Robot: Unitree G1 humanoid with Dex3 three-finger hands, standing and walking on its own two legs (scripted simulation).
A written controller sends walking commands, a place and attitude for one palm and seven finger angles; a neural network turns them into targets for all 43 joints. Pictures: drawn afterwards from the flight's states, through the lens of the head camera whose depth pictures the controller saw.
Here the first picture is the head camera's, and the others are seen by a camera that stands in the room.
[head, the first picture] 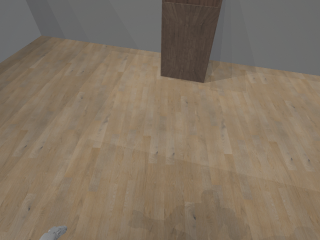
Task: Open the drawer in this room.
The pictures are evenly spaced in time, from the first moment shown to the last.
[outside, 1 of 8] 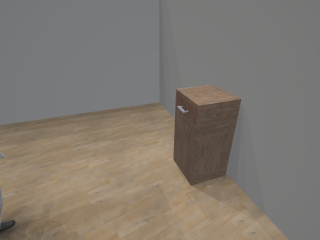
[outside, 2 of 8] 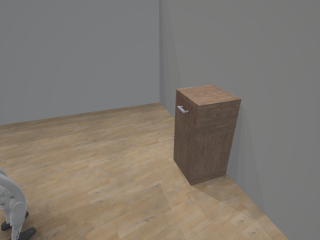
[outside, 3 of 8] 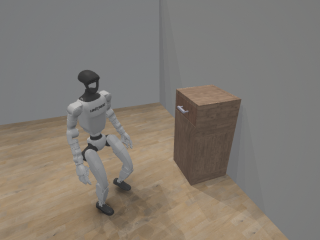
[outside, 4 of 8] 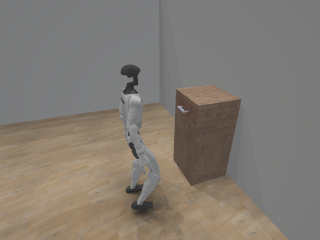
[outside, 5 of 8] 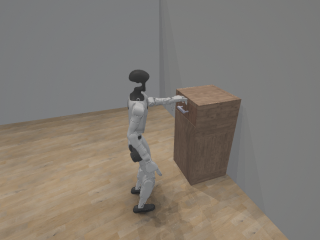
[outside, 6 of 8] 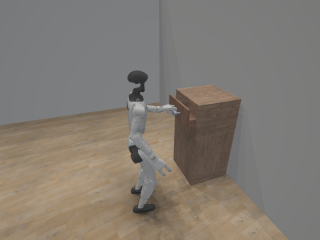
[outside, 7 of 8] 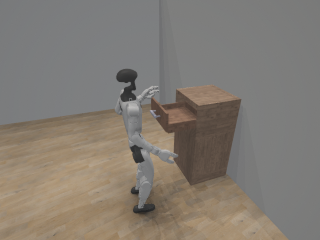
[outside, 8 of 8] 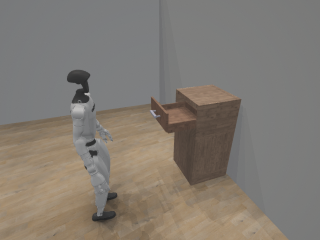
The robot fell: no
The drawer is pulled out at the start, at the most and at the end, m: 0.00 0.30 0.29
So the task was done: yes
